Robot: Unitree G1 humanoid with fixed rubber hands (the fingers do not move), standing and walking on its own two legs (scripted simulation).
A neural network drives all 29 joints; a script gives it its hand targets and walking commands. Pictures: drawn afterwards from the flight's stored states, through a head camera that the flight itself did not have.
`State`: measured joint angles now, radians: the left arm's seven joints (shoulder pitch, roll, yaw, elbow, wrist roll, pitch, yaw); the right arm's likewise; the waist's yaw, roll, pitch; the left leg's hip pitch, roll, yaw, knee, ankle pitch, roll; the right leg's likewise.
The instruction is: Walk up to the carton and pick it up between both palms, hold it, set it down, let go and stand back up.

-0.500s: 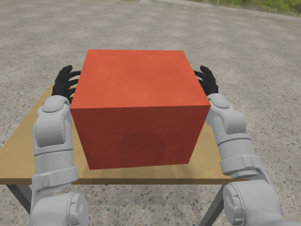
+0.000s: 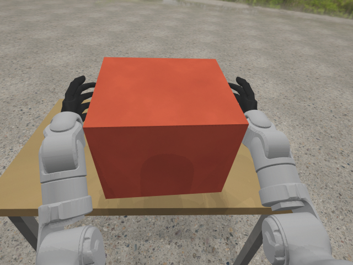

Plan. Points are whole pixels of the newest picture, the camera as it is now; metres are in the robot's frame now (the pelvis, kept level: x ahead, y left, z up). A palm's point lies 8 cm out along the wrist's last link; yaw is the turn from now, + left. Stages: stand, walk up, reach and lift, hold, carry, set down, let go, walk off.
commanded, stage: hold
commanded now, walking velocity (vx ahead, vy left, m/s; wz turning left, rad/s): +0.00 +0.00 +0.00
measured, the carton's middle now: (163, 125) +0.39 +0.01 +0.17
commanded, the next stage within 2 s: none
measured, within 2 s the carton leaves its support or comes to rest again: neither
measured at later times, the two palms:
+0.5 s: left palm (75, 113) +0.36 +0.19 +0.23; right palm (246, 112) +0.36 -0.17 +0.22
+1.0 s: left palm (73, 115) +0.35 +0.19 +0.23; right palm (245, 113) +0.36 -0.17 +0.22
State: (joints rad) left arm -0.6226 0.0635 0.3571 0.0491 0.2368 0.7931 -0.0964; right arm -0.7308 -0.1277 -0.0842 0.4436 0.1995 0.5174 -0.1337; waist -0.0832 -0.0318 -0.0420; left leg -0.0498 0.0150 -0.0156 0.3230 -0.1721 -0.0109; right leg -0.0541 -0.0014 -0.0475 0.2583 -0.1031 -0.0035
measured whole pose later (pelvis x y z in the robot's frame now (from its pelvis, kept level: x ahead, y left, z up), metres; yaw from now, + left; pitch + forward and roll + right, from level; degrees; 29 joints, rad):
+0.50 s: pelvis +0.00 +0.00 +0.00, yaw +0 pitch -5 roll -1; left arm -0.64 0.08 0.36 0.09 0.23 0.78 -0.10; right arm -0.74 -0.12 -0.09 0.47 0.18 0.51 -0.14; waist -0.08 -0.03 -0.05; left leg -0.06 0.01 -0.02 0.31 -0.17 -0.01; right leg -0.06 0.00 -0.05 0.26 -0.10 0.00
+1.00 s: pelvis +0.00 +0.00 +0.00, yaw +0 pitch -6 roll -1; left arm -0.63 0.07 0.35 0.05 0.24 0.79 -0.10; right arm -0.73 -0.12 -0.09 0.45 0.19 0.51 -0.13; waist -0.09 -0.03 -0.04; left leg -0.05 0.01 -0.02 0.32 -0.17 -0.01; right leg -0.05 0.00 -0.05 0.26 -0.10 0.00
